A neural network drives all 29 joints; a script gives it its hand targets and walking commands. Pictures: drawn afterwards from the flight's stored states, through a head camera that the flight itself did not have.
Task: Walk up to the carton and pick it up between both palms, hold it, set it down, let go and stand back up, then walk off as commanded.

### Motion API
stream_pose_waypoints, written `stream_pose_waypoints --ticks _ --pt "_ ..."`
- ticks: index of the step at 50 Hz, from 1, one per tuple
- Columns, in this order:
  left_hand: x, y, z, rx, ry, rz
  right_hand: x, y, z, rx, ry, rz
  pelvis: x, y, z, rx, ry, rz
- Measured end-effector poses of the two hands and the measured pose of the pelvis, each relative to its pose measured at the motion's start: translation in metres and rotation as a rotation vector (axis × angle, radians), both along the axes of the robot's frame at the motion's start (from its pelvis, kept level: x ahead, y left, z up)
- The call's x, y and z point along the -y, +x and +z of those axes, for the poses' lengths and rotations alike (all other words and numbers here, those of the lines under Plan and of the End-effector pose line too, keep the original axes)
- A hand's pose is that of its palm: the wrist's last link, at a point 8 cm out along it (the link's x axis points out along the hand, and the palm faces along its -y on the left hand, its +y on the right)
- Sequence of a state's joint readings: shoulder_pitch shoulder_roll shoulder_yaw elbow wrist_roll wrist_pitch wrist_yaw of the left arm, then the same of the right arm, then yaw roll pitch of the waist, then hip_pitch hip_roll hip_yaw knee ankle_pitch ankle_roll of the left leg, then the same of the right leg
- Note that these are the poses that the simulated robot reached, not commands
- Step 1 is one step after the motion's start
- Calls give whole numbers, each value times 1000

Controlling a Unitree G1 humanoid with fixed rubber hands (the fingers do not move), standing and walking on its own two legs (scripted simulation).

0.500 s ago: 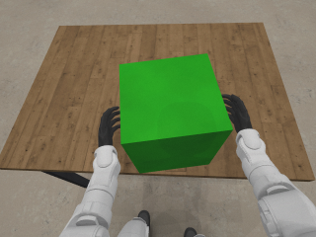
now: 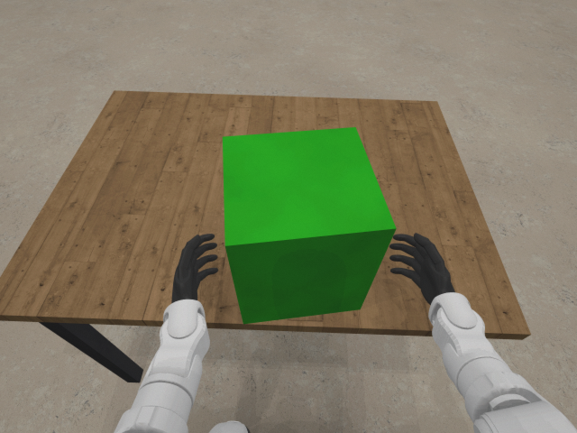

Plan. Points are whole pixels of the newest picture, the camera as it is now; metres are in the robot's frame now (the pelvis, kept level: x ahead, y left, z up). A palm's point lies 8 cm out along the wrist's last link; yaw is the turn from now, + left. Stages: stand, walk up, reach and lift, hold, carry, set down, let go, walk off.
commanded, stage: set down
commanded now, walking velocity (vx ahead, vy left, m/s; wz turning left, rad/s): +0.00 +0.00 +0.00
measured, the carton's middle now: (296, 230) +0.41 +0.03 +0.00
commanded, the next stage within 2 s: none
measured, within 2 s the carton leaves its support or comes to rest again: neither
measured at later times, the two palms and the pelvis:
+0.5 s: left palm (186, 317) +0.24 +0.17 +0.01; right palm (467, 322) +0.27 -0.22 +0.00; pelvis +0.01 -0.01 +0.01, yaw +1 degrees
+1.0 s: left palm (175, 341) +0.21 +0.18 +0.01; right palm (471, 360) +0.22 -0.21 +0.00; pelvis +0.03 -0.01 +0.01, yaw -1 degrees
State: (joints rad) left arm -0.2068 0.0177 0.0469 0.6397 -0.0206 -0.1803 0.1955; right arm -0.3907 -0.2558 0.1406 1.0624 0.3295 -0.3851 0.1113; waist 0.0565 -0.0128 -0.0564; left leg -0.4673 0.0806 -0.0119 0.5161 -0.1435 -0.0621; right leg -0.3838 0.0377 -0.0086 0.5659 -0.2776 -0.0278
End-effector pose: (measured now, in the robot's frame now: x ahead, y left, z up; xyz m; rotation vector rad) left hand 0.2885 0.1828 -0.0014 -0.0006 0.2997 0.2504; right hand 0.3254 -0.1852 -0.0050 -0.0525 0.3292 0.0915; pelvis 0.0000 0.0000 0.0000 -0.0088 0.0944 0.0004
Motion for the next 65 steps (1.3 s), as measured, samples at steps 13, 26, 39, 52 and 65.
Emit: stream_pose_waypoints --ticks 13,26,39,52,65 --pt "-2 -16 -3 -8 -14 29 22 -27 0 -11 -6 -30 8 -6 -3 60 25 -1" --pt "10 -54 10 -6 4 17 35 -65 5 38 24 -61 15 10 8 156 24 18" --pt "-7 -90 12 -5 13 72 33 -107 8 15 53 -59 19 15 9 184 38 2" --pt "-2 -81 4 -117 19 3 25 -112 4 -26 36 -112 10 31 14 222 33 -19" --pt "-26 -103 -11 -172 34 0 23 -106 -1 -81 -1 -106 1 45 16 185 23 -11"
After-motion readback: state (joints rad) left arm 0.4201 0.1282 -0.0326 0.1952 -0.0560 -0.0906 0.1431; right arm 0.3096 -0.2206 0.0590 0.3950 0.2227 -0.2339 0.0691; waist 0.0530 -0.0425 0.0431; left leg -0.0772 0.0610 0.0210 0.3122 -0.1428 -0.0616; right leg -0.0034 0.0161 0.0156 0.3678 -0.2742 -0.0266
